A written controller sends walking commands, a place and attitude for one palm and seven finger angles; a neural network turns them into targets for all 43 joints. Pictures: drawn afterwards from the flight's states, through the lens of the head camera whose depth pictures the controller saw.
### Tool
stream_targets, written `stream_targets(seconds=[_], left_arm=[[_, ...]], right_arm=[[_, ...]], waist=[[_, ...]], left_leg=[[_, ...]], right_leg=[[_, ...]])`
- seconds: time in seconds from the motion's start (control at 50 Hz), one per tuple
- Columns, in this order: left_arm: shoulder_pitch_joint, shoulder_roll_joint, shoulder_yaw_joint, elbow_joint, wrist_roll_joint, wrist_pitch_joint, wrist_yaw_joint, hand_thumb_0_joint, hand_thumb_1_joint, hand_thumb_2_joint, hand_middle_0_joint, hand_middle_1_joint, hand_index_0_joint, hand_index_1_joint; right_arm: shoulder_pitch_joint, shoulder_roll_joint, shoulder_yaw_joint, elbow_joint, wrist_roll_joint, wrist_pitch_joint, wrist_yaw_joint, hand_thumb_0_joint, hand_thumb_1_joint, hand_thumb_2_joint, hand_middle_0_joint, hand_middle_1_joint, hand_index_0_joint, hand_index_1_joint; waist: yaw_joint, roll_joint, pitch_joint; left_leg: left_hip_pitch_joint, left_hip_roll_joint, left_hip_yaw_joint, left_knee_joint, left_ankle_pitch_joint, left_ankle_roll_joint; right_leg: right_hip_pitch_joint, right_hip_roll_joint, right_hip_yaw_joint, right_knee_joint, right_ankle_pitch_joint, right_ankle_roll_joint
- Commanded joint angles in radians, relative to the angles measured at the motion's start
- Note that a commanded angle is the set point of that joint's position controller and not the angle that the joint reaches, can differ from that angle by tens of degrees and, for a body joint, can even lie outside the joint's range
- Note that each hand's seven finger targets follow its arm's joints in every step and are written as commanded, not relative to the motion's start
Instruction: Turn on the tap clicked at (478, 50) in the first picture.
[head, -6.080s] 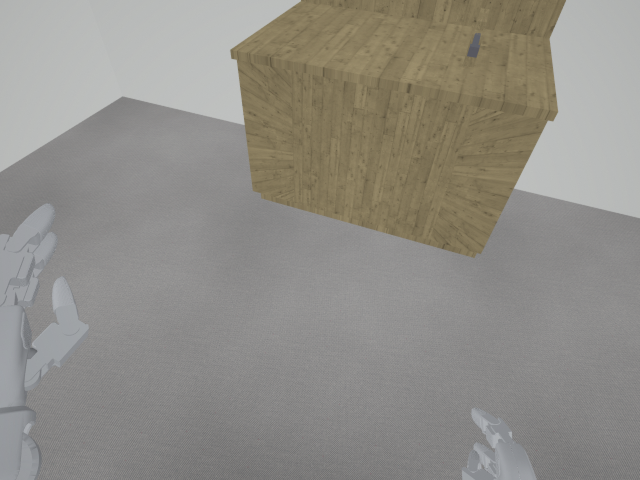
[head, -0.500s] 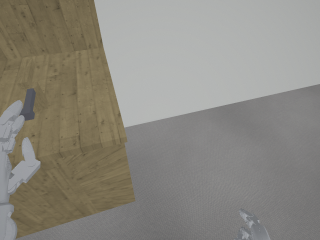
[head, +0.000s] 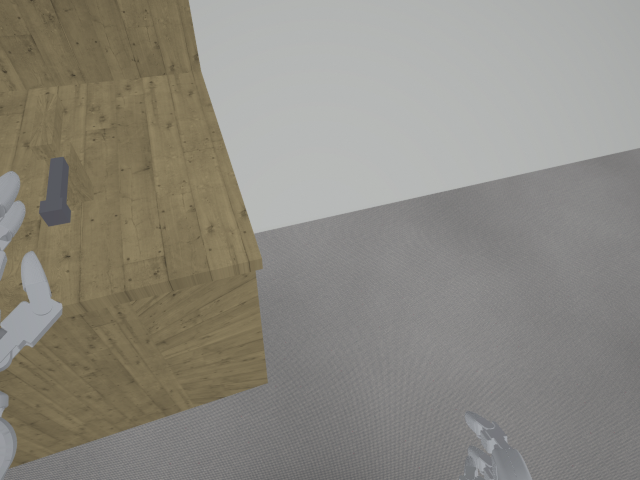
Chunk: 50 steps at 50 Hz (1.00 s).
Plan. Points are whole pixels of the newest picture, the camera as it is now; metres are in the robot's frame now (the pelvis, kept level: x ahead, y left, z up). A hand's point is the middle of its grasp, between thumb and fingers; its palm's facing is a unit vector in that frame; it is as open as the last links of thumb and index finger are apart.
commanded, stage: come to a stop and stand still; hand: left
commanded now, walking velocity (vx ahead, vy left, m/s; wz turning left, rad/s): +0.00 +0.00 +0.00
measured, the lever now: (55, 212) +0.43 +0.42 +0.05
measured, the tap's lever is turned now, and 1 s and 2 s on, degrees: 0 0 0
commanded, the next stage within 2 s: look again from close up in 0.52 s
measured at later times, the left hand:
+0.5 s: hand (63, 281) +0.25 +0.27 +0.16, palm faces +0.39 -0.85 -0.35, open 7.5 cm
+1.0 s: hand (58, 298) +0.23 +0.27 +0.16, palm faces +0.42 -0.85 -0.32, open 7.5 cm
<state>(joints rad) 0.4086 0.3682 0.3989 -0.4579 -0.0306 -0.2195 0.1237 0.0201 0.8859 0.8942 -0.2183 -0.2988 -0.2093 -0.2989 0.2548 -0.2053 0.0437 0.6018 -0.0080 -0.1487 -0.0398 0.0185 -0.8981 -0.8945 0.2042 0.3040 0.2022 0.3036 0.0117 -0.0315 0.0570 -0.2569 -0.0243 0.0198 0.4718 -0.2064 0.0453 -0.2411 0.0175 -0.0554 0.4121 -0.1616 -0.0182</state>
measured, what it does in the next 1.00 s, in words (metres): stands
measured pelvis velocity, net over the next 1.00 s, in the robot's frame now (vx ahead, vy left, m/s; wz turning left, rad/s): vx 0.02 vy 0.02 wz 0.00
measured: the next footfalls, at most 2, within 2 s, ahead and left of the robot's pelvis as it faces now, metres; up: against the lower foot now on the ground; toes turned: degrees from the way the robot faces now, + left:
left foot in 1.78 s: +0.18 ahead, +0.20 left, +0.00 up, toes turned +2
right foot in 1.94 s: +0.15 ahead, -0.03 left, +0.00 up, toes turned +2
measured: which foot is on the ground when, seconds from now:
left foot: down 0.00-1.00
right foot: down 0.00-1.00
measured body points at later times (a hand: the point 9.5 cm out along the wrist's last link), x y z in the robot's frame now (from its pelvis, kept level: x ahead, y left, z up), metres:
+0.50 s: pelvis +0.03 +0.02 +0.00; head +0.05 +0.04 +0.45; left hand +0.22 +0.31 +0.18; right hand +0.23 -0.20 -0.06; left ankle +0.03 +0.09 -0.74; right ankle +0.04 -0.11 -0.74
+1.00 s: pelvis +0.02 +0.02 +0.00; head +0.02 +0.03 +0.45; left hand +0.21 +0.31 +0.17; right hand +0.19 -0.21 -0.07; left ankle +0.03 +0.09 -0.74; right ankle +0.04 -0.11 -0.74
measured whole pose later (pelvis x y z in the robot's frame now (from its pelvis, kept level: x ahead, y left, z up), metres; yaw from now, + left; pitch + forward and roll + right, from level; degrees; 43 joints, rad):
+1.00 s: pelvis +0.02 +0.02 +0.00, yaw +0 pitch +0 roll -2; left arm 0.44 0.32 0.32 -0.44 -0.04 -0.15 0.14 0.02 0.89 0.89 -0.21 -0.30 -0.20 -0.30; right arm 0.22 -0.20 0.04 0.57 -0.01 -0.07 -0.07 0.02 -0.90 -0.89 0.21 0.30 0.20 0.30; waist 0.02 0.00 -0.01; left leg -0.22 -0.04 0.03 0.43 -0.22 0.07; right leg -0.19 0.00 -0.04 0.36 -0.16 0.01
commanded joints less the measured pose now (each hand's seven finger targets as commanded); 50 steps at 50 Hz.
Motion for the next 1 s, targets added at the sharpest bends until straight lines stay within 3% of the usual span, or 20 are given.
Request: stream_targets(seconds=[0.0,0.06,0.2,0.32,0.42,0.62,0.86,0.92,0.98], left_arm=[[-0.048,0.108,0.041,-0.184,0.002,-0.049,0.008,0.0,0.9,0.9,-0.2,-0.3,-0.2,-0.3],[-0.065,0.108,0.033,-0.171,0.005,-0.038,0.007,0.0,0.9,0.9,-0.2,-0.3,-0.2,-0.3],[-0.074,0.151,0.07,-0.225,-0.004,-0.023,0.009,0.0,0.9,0.9,-0.2,-0.3,-0.2,-0.3],[-0.028,0.13,0.051,-0.268,-0.015,-0.014,0.011,0.0,0.9,0.9,-0.2,-0.3,-0.2,-0.3],[-0.019,0.129,0.048,-0.257,-0.02,-0.006,0.012,0.0,0.9,0.9,-0.2,-0.3,-0.2,-0.3],[-0.022,0.132,0.045,-0.256,-0.023,0.0,0.021,0.0,0.9,0.9,-0.2,-0.3,-0.2,-0.3],[-0.044,0.112,0.02,-0.193,-0.018,0.008,0.028,0.0,0.9,0.9,-0.2,-0.3,-0.2,-0.3],[-0.084,0.114,0.013,-0.217,-0.013,0.007,0.028,0.0,0.9,0.9,-0.2,-0.3,-0.2,-0.3],[-0.058,0.118,0.022,-0.199,-0.014,0.009,0.031,0.0,0.9,0.9,-0.2,-0.3,-0.2,-0.3]], right_arm=[[-0.124,-0.138,-0.059,-0.159,-0.001,-0.058,-0.002,0.0,-0.9,-0.9,0.2,0.3,0.2,0.3],[-0.124,-0.136,-0.06,-0.16,0.0,-0.042,-0.003,0.0,-0.9,-0.9,0.2,0.3,0.2,0.3],[-0.146,-0.125,-0.051,-0.188,-0.004,-0.014,-0.011,0.0,-0.9,-0.9,0.2,0.3,0.2,0.3],[-0.146,-0.124,-0.051,-0.2,-0.003,0.0,-0.012,0.0,-0.9,-0.9,0.2,0.3,0.2,0.3],[-0.147,-0.127,-0.054,-0.202,0.0,0.014,-0.016,0.0,-0.9,-0.9,0.2,0.3,0.2,0.3],[-0.154,-0.127,-0.056,-0.205,0.0,0.024,-0.028,0.0,-0.9,-0.9,0.2,0.3,0.2,0.3],[-0.145,-0.124,-0.059,-0.194,0.001,0.024,-0.038,0.0,-0.9,-0.9,0.2,0.3,0.2,0.3],[-0.15,-0.124,-0.058,-0.194,0.001,0.023,-0.04,0.0,-0.9,-0.9,0.2,0.3,0.2,0.3],[-0.142,-0.124,-0.061,-0.194,0.002,0.023,-0.039,0.0,-0.9,-0.9,0.2,0.3,0.2,0.3]], waist=[[-0.001,0.105,-0.144],[-0.002,0.06,-0.145],[0.002,0.1,-0.182],[-0.003,0.117,-0.228],[-0.003,0.104,-0.221],[0.001,0.105,-0.206],[0.0,0.091,-0.151],[-0.002,0.111,-0.139],[0.002,0.087,-0.158]], left_leg=[[-0.026,0.102,-0.108,-0.17,-0.092,-0.028],[-0.017,0.102,-0.105,-0.159,-0.022,-0.034],[0.012,0.086,-0.086,-0.128,0.135,-0.049],[0.061,0.085,-0.074,-0.079,0.325,-0.067],[0.061,0.089,-0.077,-0.082,0.346,-0.079],[0.017,0.087,-0.092,-0.121,0.224,-0.083],[-0.036,0.084,-0.102,-0.173,-0.03,-0.049],[-0.04,0.084,-0.107,-0.185,-0.049,-0.05],[-0.038,0.079,-0.103,-0.175,-0.016,-0.045]], right_leg=[[0.102,-0.044,0.067,-0.051,-0.016,0.007],[0.105,-0.045,0.066,-0.049,0.027,0.009],[0.145,-0.05,0.062,-0.036,0.143,0.002],[0.166,-0.052,0.049,-0.015,0.254,-0.001],[0.159,-0.047,0.043,-0.012,0.25,0.002],[0.174,-0.048,0.045,-0.027,0.173,0.003],[0.147,-0.052,0.071,-0.08,0.032,0.006],[0.141,-0.046,0.067,-0.08,0.02,0.007],[0.165,-0.047,0.07,-0.079,0.053,0.006]])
